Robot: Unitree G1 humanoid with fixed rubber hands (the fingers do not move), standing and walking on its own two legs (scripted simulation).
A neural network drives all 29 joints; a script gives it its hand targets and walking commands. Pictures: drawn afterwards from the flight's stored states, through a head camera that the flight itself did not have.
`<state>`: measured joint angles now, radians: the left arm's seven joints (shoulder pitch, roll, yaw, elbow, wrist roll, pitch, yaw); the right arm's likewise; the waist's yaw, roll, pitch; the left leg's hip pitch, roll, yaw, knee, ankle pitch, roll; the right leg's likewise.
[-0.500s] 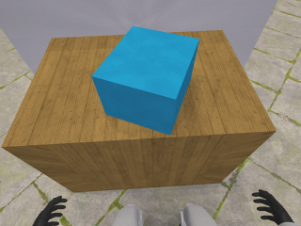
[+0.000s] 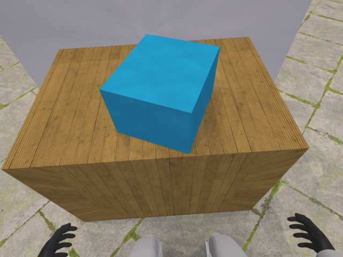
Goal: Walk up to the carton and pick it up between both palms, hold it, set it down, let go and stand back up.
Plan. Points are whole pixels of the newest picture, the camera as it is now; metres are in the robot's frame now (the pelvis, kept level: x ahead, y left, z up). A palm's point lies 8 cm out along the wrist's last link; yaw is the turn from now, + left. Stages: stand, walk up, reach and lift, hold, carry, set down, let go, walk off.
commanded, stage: walk up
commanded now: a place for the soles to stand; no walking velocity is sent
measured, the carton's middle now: (166, 90) +0.56 +0.04 +0.02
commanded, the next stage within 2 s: reach and lift in 1.22 s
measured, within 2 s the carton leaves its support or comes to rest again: neither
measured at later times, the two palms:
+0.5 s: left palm out of the picture +0.13 +0.33 -0.07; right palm (317, 238) +0.16 -0.30 -0.06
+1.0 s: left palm (52, 241) +0.16 +0.31 -0.06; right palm (318, 231) +0.17 -0.31 -0.07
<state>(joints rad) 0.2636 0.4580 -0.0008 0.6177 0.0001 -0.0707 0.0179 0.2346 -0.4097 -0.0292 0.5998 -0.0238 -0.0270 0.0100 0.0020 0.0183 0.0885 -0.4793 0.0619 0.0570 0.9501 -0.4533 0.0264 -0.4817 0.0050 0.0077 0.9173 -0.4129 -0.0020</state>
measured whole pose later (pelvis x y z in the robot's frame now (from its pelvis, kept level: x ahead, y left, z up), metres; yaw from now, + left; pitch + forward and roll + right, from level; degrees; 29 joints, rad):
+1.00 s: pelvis +0.05 +0.00 +0.00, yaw +0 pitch -2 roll +0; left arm 0.30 0.46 0.00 0.62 0.00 -0.09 0.02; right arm 0.27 -0.43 -0.03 0.60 -0.01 -0.03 0.00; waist 0.00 0.02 0.05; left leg -0.45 0.05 0.06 0.96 -0.49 0.02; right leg -0.47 0.00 0.01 0.94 -0.45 0.00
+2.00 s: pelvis +0.02 +0.00 +0.03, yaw +0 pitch -8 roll +0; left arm 0.14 0.44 0.00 0.53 0.00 0.10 -0.08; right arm 0.31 -0.11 -0.07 0.53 0.02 -0.18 -0.14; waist 0.00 -0.06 0.09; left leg -0.22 0.03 0.06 0.65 -0.30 0.01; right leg -0.24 -0.02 0.01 0.65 -0.28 0.00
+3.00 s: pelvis +0.08 +0.06 +0.04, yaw +1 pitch -4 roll -4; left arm 0.29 0.66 0.00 0.17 -0.26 -0.08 -0.25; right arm 0.49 0.01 0.15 0.01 0.16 -0.19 -0.38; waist 0.00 -0.06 0.09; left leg -0.20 0.02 0.06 0.66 -0.40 0.04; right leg -0.14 -0.02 0.01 0.49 -0.29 0.00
